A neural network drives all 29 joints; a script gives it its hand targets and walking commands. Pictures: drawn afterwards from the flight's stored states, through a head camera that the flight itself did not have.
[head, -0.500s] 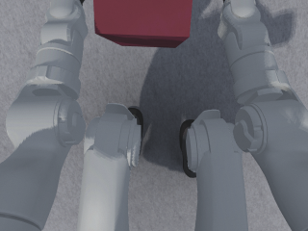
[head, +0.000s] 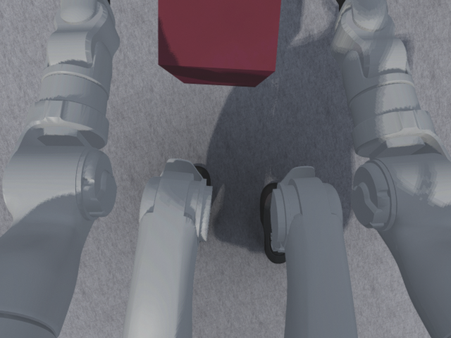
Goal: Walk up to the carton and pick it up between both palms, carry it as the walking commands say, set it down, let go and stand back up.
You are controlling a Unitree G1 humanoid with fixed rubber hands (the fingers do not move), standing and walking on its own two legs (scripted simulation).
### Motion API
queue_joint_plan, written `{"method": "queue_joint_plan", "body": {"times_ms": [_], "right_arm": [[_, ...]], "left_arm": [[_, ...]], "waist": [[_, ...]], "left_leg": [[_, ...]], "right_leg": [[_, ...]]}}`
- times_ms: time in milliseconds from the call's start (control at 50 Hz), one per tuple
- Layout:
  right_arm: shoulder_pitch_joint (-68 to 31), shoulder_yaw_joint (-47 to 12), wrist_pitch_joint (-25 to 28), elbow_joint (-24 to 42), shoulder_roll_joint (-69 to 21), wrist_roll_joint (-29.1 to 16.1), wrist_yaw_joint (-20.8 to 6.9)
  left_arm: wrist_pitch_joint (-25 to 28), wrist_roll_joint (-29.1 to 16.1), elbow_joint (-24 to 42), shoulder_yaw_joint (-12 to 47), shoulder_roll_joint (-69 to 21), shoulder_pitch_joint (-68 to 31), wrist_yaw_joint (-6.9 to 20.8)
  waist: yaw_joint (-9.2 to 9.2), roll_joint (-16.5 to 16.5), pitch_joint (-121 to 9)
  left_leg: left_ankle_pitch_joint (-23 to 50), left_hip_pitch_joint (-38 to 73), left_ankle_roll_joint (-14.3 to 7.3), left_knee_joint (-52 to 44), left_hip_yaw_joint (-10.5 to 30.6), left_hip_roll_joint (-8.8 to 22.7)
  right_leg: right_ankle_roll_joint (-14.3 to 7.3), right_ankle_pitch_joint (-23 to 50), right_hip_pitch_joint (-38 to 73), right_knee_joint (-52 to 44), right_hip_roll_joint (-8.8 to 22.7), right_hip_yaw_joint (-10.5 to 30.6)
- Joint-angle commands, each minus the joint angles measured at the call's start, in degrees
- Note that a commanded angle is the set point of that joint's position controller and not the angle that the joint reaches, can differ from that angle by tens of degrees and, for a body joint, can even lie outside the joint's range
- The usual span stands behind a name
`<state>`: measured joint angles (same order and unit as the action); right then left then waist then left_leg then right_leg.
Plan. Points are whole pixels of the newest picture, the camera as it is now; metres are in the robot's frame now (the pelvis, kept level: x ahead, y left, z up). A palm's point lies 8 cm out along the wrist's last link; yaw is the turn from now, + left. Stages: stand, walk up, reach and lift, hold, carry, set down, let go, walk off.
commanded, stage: set down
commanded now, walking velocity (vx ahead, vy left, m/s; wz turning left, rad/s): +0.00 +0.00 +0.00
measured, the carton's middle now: (221, 17) +0.56 +0.07 -0.27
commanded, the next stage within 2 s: let go in 1.02 s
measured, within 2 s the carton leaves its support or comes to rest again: neither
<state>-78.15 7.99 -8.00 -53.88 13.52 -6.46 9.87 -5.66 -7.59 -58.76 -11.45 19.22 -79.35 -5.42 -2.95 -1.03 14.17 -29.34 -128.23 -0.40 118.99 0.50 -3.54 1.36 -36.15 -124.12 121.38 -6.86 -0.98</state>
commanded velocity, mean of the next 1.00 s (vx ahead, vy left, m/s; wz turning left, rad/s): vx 0.00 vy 0.00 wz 0.00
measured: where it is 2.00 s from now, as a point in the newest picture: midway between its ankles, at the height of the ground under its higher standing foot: (234, 228)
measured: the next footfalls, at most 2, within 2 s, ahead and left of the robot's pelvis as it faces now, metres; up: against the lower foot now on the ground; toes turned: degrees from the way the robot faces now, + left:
none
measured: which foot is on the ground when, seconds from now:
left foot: down 0.00-1.00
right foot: down 0.00-1.00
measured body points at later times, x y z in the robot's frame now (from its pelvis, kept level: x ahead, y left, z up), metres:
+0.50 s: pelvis +0.02 +0.00 +0.13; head +0.34 +0.03 +0.44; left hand +0.55 +0.24 +0.02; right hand +0.57 -0.12 +0.02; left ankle +0.12 +0.11 -0.36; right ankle +0.10 -0.11 -0.36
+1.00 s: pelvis +0.04 +0.01 +0.27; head +0.34 +0.03 +0.60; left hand +0.54 +0.24 +0.16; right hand +0.57 -0.12 +0.16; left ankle +0.12 +0.11 -0.36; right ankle +0.10 -0.11 -0.36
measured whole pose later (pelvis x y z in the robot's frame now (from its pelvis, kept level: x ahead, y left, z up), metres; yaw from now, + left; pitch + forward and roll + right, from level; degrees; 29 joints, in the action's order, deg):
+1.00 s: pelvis +0.04 +0.01 +0.27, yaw +1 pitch +43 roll -2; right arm -61.5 19.2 -6.9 -48.6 7.8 4.8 4.4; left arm -6.2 5.1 -50.9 -21.5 11.9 -62.7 0.3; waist -2.1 -0.7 -1.9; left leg -14.8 -85.8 -0.9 58.0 2.9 -3.5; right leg 0.9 -19.3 -82.8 59.3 -4.9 3.2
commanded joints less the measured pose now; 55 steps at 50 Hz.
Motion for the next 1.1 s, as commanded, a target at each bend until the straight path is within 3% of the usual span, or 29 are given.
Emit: {"method": "queue_joint_plan", "body": {"times_ms": [0,320,520,840,980,1080], "right_arm": [[-14.48,2.32,0.15,7.39,5.22,1.3,0.07],[-8.34,6.18,-0.63,8.61,2.0,5.39,-1.21],[-4.33,6.85,-1.22,12.48,1.48,6.08,-2.16],[3.0,9.47,0.96,12.96,-0.41,9.1,-4.67],[5.09,11.89,2.78,9.75,-2.63,12.72,-5.9],[9.79,12.26,3.32,9.59,-3.23,14.98,-6.1]], "left_arm": [[-0.27,0.97,8.2,-1.09,6.94,-14.25,-0.1],[-2.09,6.03,11.14,-4.99,3.6,-6.77,1.56],[-2.81,6.97,15.06,-5.88,3.04,-3.39,2.64],[-0.52,10.29,14.97,-8.65,-0.27,2.58,5.16],[0.94,14.19,12.22,-10.74,-3.8,5.09,5.9],[1.61,17.76,12.01,-12.61,-4.18,8.85,5.71]], "waist": [[-0.44,2.84,-75.04],[-0.53,1.5,-75.36],[-0.12,1.74,-77.54],[-0.1,1.42,-72.45],[0.7,0.94,-63.86],[0.79,1.53,-64.97]], "left_leg": [[19.61,50.69,1.18,-11.6,-0.93,0.11],[21.93,55.02,1.78,-27.05,-1.4,-0.5],[25.65,64.81,1.88,-37.66,-1.19,-0.69],[32.99,81.43,1.14,-57.63,0.49,0.17],[33.08,83.15,1.29,-64.28,1.35,0.99],[35.69,87.37,2.21,-66.32,1.43,0.97]], "right_leg": [[0.51,14.45,24.08,-14.46,0.82,-2.55],[0.72,17.33,32.58,-29.4,0.23,-2.24],[0.94,21.55,42.6,-40.52,0.3,-1.6],[1.13,28.07,55.5,-61.98,1.23,0.37],[1.28,27.69,55.39,-69.03,2.04,0.54],[1.67,29.7,58.45,-71.72,2.27,0.72]]}}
